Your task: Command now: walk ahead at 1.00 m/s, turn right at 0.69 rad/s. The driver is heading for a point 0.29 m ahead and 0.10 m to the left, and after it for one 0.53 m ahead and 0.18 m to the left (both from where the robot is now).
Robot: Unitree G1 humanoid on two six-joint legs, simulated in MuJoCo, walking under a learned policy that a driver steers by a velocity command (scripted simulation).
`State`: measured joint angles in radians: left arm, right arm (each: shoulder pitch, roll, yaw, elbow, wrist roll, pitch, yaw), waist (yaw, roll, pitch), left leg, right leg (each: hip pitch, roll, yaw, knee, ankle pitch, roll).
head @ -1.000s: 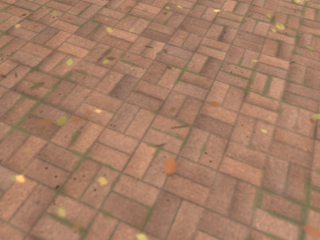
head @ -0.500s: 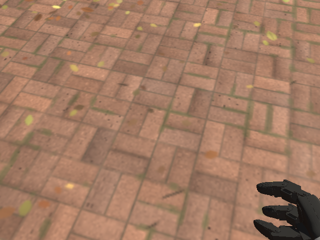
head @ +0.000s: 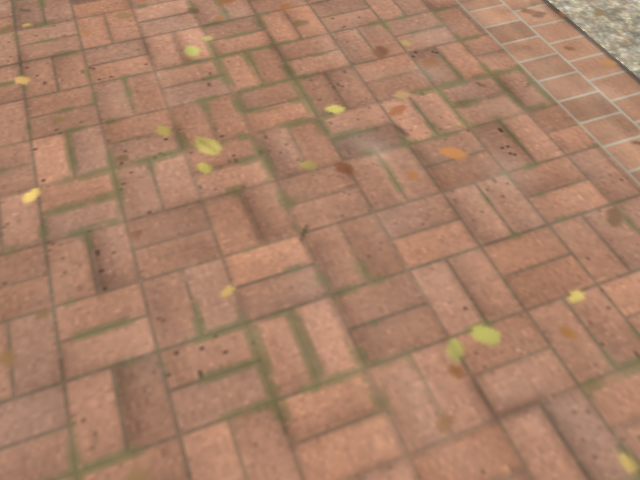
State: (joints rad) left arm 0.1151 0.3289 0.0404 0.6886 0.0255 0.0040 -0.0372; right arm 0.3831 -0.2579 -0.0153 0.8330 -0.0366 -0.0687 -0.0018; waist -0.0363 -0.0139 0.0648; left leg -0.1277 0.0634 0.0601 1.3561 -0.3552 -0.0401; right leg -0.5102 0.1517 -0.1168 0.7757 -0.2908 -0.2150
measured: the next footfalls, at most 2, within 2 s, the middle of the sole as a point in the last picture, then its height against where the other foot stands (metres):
left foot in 0.34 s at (272, 435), level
right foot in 0.92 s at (381, 408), level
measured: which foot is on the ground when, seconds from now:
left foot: up 0.00-0.32, down 0.34-1.00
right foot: down 0.00-0.32, up 0.34-0.90, down 0.92-1.00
